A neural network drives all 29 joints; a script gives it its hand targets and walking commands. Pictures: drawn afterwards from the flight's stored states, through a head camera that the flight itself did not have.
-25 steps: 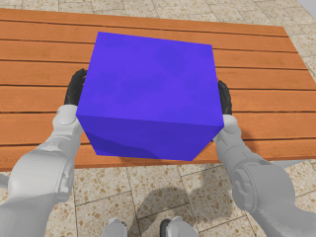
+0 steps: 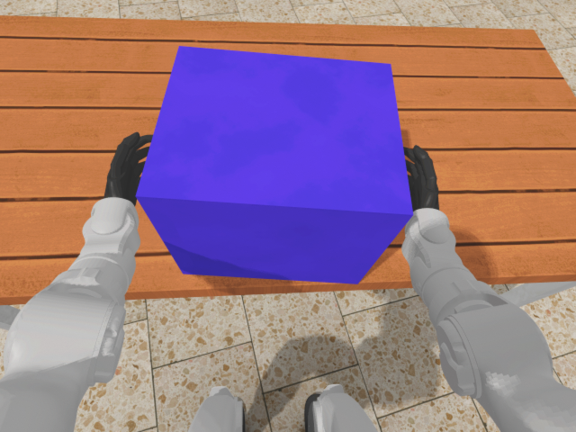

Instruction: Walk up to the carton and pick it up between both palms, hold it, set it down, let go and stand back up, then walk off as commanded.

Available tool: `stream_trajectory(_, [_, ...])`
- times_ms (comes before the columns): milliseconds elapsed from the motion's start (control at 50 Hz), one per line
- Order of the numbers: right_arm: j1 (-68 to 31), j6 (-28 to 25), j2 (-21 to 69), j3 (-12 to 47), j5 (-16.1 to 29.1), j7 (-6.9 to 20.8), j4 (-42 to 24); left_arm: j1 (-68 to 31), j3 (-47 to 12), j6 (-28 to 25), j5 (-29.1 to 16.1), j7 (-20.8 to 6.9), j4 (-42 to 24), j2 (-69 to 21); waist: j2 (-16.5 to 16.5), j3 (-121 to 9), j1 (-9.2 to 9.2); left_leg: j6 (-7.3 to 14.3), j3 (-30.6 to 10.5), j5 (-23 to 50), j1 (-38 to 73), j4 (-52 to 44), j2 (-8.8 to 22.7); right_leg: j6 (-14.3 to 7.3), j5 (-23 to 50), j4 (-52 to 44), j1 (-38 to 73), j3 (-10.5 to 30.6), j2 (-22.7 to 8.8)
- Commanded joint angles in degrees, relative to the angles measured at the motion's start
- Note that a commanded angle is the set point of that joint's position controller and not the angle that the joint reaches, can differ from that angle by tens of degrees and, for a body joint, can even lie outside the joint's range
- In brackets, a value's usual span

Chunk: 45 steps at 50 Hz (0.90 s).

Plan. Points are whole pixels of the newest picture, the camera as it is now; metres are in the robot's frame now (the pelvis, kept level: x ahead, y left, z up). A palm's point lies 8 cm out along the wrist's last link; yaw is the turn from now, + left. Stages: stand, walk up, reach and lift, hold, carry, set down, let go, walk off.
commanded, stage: set down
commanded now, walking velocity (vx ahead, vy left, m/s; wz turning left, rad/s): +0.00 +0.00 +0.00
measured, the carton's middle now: (278, 177) +0.48 +0.01 +0.00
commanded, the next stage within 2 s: none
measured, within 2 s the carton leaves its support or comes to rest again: neither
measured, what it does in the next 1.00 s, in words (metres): stands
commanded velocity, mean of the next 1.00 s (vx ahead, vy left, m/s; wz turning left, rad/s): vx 0.00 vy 0.00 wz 0.00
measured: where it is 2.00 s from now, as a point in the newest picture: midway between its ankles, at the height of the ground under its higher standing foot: outside the picture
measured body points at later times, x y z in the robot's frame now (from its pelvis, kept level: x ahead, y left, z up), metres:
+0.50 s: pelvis +0.00 +0.00 +0.00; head +0.07 +0.03 +0.45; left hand +0.41 +0.26 +0.02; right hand +0.40 -0.21 +0.03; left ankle +0.05 +0.11 -0.67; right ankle +0.05 -0.13 -0.67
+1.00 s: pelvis +0.01 +0.00 +0.03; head +0.06 +0.03 +0.48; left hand +0.35 +0.28 +0.02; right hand +0.35 -0.21 +0.02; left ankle +0.05 +0.11 -0.67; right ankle +0.05 -0.13 -0.67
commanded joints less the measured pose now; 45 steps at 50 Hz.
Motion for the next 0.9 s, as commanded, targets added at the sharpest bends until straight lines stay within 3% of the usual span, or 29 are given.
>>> stream_trajectory(0, [-21.5,-0.3,-10.8,1.0,1.8,0.3,-10.3,-23.8,-1.5,-2.0,-3.9,-0.6,-6.9,14.1,2.1,-43.5,-0.35,-2.1,2.0,17.6,28.9,-2.4,-3.0,-0.4,11.9,-4.5,19.5,-3.0,1.3])
stream_trajectory(20, [-15.3,-1.0,-11.7,1.9,3.4,0.6,-14.8,-17.7,0.3,-1.6,-3.3,-0.7,-13.3,16.3,2.5,-46.9,0.64,-2.7,2.3,20.5,32.7,-2.4,-2.8,-0.4,14.9,-5.1,22.8,-3.0,1.3])
stream_trajectory(60, [-17.8,-0.6,-11.5,0.6,3.0,0.7,-15.2,-19.3,-2.0,-1.8,-5.4,-1.2,-10.0,14.8,3.1,-45.7,-0.90,-2.7,1.8,18.4,31.5,-2.3,-3.1,-0.8,12.9,-4.7,20.0,-3.2,1.1])
stream_trajectory(120, [-7.7,-0.6,-12.6,2.7,4.6,1.3,-16.6,-11.2,-1.6,-0.7,-4.8,-1.6,-18.0,15.4,4.3,-44.9,-0.52,-3.3,1.2,21.6,35.9,-1.6,-2.6,-1.0,16.2,-4.7,21.9,-3.0,1.6])
stream_trajectory(160, [-17.3,1.9,-12.4,3.2,4.4,1.6,-14.0,-18.7,-4.0,1.0,-6.5,-2.9,-9.0,14.9,4.8,-38.1,-0.56,-2.4,0.4,12.9,31.0,-3.3,-3.1,-1.5,7.3,-5.7,17.2,-2.8,0.6])
stream_trajectory(180, [-11.5,2.4,-12.2,3.1,4.8,1.9,-14.1,-12.8,-4.0,2.0,-6.5,-3.1,-9.4,15.0,1.4,-33.2,-0.87,-1.8,0.6,11.0,31.5,-4.1,-2.8,-1.2,7.9,-6.4,19.1,-2.7,0.6])
stream_trajectory(200, [-18.0,4.1,-11.7,1.5,3.8,2.0,-8.8,-21.8,-7.0,1.9,-8.1,-3.6,-6.0,14.5,4.1,-28.8,-3.03,-2.0,0.1,3.3,27.9,-5.3,-3.0,-1.4,0.5,-6.8,14.9,-2.4,0.0])
stream_trajectory(220, [-7.3,1.7,-11.3,4.7,6.8,1.9,-20.2,-9.2,-6.1,1.4,-7.2,-3.2,-18.0,13.7,3.7,-32.9,0.04,-2.3,0.4,12.1,32.9,-4.7,-3.3,-1.4,10.5,-5.9,22.3,-2.7,0.6])
stream_trajectory(260, [-18.2,2.8,-11.5,1.0,4.0,1.7,-16.2,-21.4,-8.8,0.7,-10.8,-3.6,-8.9,15.9,0.9,-29.7,-4.31,-1.2,0.3,2.4,25.3,-3.2,-3.3,-1.0,-0.1,-4.4,15.9,-2.7,0.1])
stream_trajectory(300, [-12.3,2.7,-11.1,2.0,4.5,2.6,-20.2,-14.8,-5.5,0.4,-8.7,-2.6,-15.5,17.2,3.1,-34.8,-0.37,-2.5,0.3,6.7,31.1,-4.6,-2.6,-1.4,3.4,-5.9,19.8,-3.3,-0.3])
stream_trajectory(320, [-10.8,2.5,-12.9,0.1,3.4,2.4,-19.7,-14.5,-6.8,0.4,-9.5,-2.6,-16.7,17.2,3.0,-36.0,-1.56,-2.2,-0.7,6.6,30.9,-3.2,-3.1,-1.4,4.2,-4.6,18.9,-3.1,0.2])
stream_trajectory(360, [-1.1,-0.4,-12.2,1.8,4.0,2.5,-22.3,-5.1,-2.6,0.1,-5.5,-2.3,-22.9,16.7,6.0,-39.9,1.11,-3.6,-0.3,17.4,38.0,-3.4,-3.3,-1.2,11.9,-6.1,22.0,-3.3,0.8])
stream_trajectory(380, [-6.6,1.0,-12.6,-0.1,2.6,2.3,-16.3,-11.9,-3.5,0.9,-6.9,-2.6,-16.3,17.4,5.6,-34.9,-1.02,-3.4,-1.0,10.6,34.8,-3.9,-2.5,-1.2,6.2,-6.3,17.7,-2.7,0.4])
stream_trajectory(440, [-1.8,2.1,-12.2,2.3,4.5,2.1,-13.8,-5.5,-3.5,3.6,-4.6,-3.8,-14.7,15.7,4.6,-26.2,0.21,-3.1,-1.4,5.3,34.2,-7.3,-2.7,-1.2,5.0,-8.6,21.5,-1.8,-0.2])
stream_trajectory(460, [1.9,0.5,-11.5,2.4,4.2,1.6,-16.7,-2.0,-2.5,3.3,-4.0,-4.1,-18.9,15.5,3.8,-28.5,0.35,-2.9,-1.4,9.5,35.6,-6.5,-2.9,-1.0,9.5,-8.3,24.0,-1.7,0.0])
stream_trajectory(480, [-6.7,0.4,-13.0,-0.9,3.0,2.0,-13.4,-10.1,-3.2,2.4,-4.2,-3.3,-17.8,15.5,7.5,-27.4,-0.10,-3.8,-1.3,4.9,33.7,-7.2,-2.5,-1.7,3.0,-8.1,18.3,-2.4,-0.1])
stream_trajectory(520, [-8.2,-0.4,-13.8,-2.5,3.0,2.2,-18.4,-11.7,-4.0,2.6,-4.5,-2.5,-21.0,15.7,7.9,-30.3,-1.23,-4.0,-1.7,4.8,35.3,-8.0,-2.0,-1.7,3.0,-8.7,18.5,-3.2,0.3])
stream_trajectory(540, [-4.8,-1.6,-13.3,-2.7,2.3,1.8,-21.5,-6.7,-3.9,2.2,-4.9,-2.5,-22.6,15.7,5.4,-30.8,-1.21,-4.0,-1.7,7.8,35.7,-7.2,-2.3,-1.6,6.3,-8.2,20.7,-3.2,0.4])
stream_trajectory(580, [2.9,-3.1,-12.1,-1.0,2.7,2.3,-21.4,-0.6,-1.5,1.5,-3.4,-2.2,-28.0,15.2,8.2,-32.0,-0.11,-5.2,-1.7,14.3,40.6,-7.7,-2.1,-1.6,10.4,-9.6,23.1,-2.5,0.6])
stream_trajectory(620, [2.6,-2.1,-12.2,-1.2,2.7,3.0,-15.5,-0.9,-3.5,1.8,-4.2,-2.5,-23.1,14.3,7.5,-29.7,-0.96,-4.8,-2.8,12.7,42.4,-8.0,-1.8,-2.0,7.7,-10.2,19.7,-2.7,0.5])
stream_trajectory(640, [5.7,-1.6,-12.5,0.8,3.9,3.3,-13.9,1.3,-2.1,3.3,-2.6,-3.1,-21.4,13.9,8.5,-25.8,0.98,-4.6,-2.7,12.2,41.2,-9.9,-2.0,-2.2,7.8,-11.7,23.0,-1.7,0.2])
stream_trajectory(720, [3.8,-3.0,-12.8,-0.9,3.2,3.9,-17.4,1.9,-3.6,1.7,-3.8,-2.7,-26.3,11.8,5.8,-22.7,0.11,-4.5,-4.6,4.2,40.9,-13.0,-0.4,-1.9,3.1,-11.3,22.0,-2.8,0.6])
stream_trajectory(740, [14.8,-4.9,-10.8,0.9,4.8,4.0,-22.7,13.9,-2.6,1.3,-2.6,-2.5,-33.2,11.0,6.6,-23.7,1.44,-5.0,-4.8,9.8,46.3,-13.4,-1.0,-1.7,10.2,-11.9,26.1,-2.5,0.5])
stream_trajectory(760, [-1.9,-4.0,-13.6,-3.2,2.4,4.2,-19.9,-4.4,-3.6,0.6,-5.1,-2.1,-25.6,14.5,5.9,-24.5,-0.50,-4.4,-4.1,3.6,38.8,-12.0,-1.8,-1.7,1.2,-11.2,20.4,-2.3,0.7])
stream_trajectory(800, [4.8,-3.6,-10.8,0.5,4.2,4.8,-21.4,2.2,-3.6,0.2,-5.5,-2.2,-24.6,13.0,4.0,-21.3,0.65,-3.8,-3.2,5.4,39.0,-13.8,-1.9,-1.9,2.3,-12.5,24.4,-1.8,0.2])
stream_trajectory(820, [22.9,-5.6,-10.2,1.4,4.9,4.3,-24.1,20.6,-2.0,0.1,-3.5,-2.5,-34.4,12.7,4.6,-21.6,1.16,-4.2,-3.9,11.3,45.7,-15.3,-1.4,-1.5,11.1,-13.7,31.0,-1.4,0.1])
stream_trajectory(840, [20.2,-5.5,-10.8,1.8,4.2,3.7,-21.4,17.1,-1.1,0.7,-3.3,-3.4,-29.9,13.1,2.1,-19.8,0.70,-4.3,-3.4,13.9,45.4,-13.2,-1.8,-1.2,12.0,-14.0,29.9,-0.7,0.4])
stream_trajectory(860, [0.6,-3.4,-12.2,-0.7,2.7,3.8,-18.5,-3.0,-3.0,0.3,-6.2,-3.6,-22.5,15.4,3.1,-19.1,-0.79,-3.2,-2.1,6.1,35.8,-12.7,-2.5,-1.8,1.2,-13.1,24.7,-0.7,-0.1])
stream_trajectory(880, [13.6,-3.3,-9.1,2.7,4.2,3.6,-22.1,10.6,-0.9,0.8,-4.4,-4.0,-24.4,14.5,0.9,-17.2,1.93,-2.6,-2.5,5.8,40.6,-14.8,-2.0,-1.5,3.4,-14.4,29.6,-0.1,-0.9])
